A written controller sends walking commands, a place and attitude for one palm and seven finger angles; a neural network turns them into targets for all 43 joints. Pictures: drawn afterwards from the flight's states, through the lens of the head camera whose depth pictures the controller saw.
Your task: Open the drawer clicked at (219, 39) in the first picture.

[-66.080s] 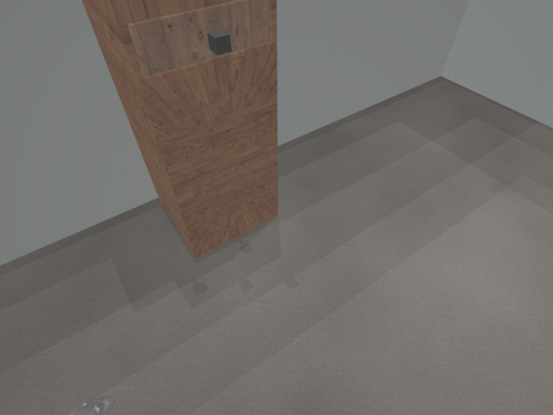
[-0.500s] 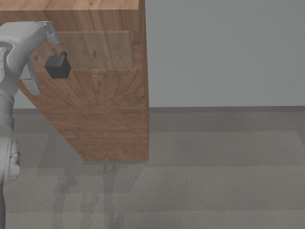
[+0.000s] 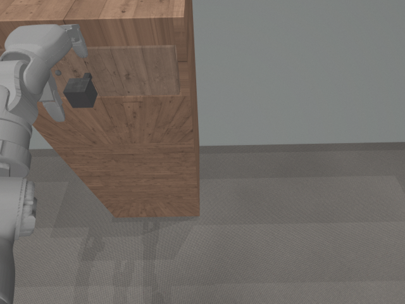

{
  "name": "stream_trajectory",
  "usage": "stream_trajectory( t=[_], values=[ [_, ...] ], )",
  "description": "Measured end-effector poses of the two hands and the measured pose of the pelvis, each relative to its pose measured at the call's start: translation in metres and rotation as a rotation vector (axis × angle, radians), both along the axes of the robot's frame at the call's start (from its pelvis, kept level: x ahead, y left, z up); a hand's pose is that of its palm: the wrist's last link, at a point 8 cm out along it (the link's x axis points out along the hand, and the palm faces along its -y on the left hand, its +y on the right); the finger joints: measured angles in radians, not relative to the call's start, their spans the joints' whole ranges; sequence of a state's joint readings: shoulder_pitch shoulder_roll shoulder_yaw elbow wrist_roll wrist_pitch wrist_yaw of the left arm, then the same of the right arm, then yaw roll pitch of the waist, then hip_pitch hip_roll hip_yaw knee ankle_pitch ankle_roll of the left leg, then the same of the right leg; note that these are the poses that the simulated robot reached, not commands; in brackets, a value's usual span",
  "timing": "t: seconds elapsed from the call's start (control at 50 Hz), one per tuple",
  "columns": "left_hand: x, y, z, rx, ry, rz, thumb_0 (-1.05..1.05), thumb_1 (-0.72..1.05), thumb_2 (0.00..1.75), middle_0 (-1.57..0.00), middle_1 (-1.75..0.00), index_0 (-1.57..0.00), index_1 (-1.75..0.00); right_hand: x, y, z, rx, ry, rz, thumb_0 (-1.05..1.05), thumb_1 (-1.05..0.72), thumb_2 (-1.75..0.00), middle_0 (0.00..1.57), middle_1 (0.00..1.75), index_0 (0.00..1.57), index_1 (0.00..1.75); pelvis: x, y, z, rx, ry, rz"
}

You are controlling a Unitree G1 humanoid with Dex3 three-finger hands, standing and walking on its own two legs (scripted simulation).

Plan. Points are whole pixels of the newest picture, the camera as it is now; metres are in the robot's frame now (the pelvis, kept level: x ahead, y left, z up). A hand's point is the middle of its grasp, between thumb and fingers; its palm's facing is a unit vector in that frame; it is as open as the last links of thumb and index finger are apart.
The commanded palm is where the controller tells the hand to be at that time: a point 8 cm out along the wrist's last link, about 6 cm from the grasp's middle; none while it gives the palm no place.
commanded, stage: re-aim the fingers above the handle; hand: left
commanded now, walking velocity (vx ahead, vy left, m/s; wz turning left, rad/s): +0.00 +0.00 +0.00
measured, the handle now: (83, 86) +0.53 +0.25 +0.12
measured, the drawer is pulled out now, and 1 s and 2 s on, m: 0.00 0.00 0.00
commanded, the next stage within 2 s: lower the fingers behind the handle in 1.20 s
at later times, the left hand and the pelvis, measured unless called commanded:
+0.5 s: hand (45, 87) +0.46 +0.27 +0.18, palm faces -0.04 +0.01 -1.00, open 13.8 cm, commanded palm +0.45 +0.27 +0.26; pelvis +0.01 -0.01 +0.00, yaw +1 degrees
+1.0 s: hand (50, 85) +0.47 +0.27 +0.18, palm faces -0.06 +0.00 -1.00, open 13.9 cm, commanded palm +0.45 +0.27 +0.26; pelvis +0.01 -0.01 +0.00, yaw +0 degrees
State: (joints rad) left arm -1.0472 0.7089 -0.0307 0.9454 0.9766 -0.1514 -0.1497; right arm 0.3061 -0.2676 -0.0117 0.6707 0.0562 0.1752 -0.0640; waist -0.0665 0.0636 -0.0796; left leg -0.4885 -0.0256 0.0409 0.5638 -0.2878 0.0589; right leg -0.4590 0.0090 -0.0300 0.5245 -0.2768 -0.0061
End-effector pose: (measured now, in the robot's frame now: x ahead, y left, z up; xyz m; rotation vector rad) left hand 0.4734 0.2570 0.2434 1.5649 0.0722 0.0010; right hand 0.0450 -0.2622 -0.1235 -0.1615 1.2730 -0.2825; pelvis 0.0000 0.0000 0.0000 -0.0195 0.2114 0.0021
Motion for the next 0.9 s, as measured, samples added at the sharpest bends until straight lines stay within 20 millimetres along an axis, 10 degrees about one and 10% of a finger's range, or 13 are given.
stream_trajectory(
  t=[0.3,0.68,0.9],
  values=[
    [-0.009,-0.002,0.004,-0.010,-0.020,-0.008,0.00,-0.49,0.30,-0.32,-1.20,-0.33,-1.20,0.002,-0.017,0.002,-0.019,0.003,-0.009,0.00,-0.91,-0.89,0.20,0.30,0.20,0.30,0.005,-0.007,0.002,0.006,-0.016,-0.017],
    [-0.026,-0.003,0.007,-0.007,-0.033,-0.012,0.00,-0.49,0.30,-0.32,-1.20,-0.32,-1.20,0.068,-0.011,0.007,-0.008,-0.122,0.093,0.00,-0.91,-0.89,0.20,0.30,0.20,0.30,0.005,-0.011,0.002,0.006,-0.036,0.025],
    [-0.019,0.001,-0.001,-0.005,0.018,0.018,0.00,-0.49,0.30,-0.31,-1.20,-0.32,-1.20,0.046,-0.007,0.001,0.015,-0.071,0.057,0.00,-0.91,-0.89,0.20,0.30,0.20,0.30,0.007,-0.009,0.002,0.009,-0.030,0.002]
  ],
)
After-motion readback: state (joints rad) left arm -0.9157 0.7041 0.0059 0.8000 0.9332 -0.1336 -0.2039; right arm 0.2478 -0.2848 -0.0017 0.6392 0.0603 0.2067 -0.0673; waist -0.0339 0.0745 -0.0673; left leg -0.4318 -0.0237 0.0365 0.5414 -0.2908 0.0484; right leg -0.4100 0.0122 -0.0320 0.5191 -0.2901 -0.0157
